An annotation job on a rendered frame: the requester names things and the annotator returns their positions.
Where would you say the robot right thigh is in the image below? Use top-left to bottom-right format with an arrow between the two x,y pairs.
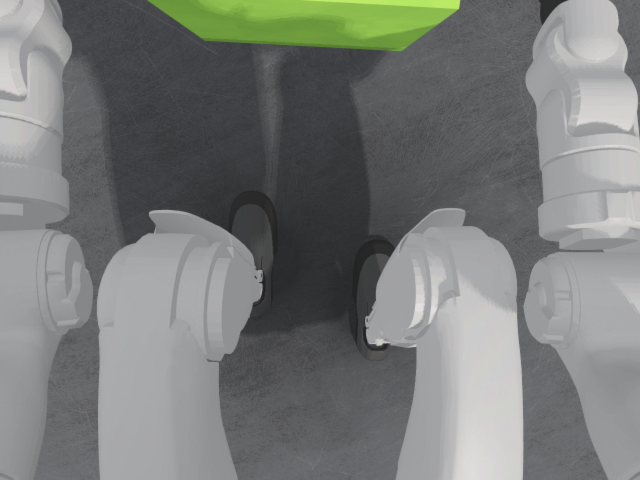
390,226 -> 523,480

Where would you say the left robot upper arm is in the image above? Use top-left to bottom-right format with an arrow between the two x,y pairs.
0,229 -> 93,480

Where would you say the robot left thigh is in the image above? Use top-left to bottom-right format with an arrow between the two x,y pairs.
98,233 -> 245,480

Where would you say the robot thigh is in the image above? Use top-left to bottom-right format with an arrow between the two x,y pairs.
390,226 -> 523,480
98,233 -> 245,480

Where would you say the carton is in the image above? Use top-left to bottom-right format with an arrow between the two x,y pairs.
147,0 -> 460,51

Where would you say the right robot upper arm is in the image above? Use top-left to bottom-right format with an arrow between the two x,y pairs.
524,252 -> 640,480

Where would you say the robot left forearm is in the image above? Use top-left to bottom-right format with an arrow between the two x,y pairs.
0,0 -> 72,231

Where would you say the right robot hand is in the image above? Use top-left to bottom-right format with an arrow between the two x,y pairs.
539,0 -> 568,25

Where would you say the robot right forearm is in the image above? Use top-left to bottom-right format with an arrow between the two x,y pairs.
525,0 -> 640,253

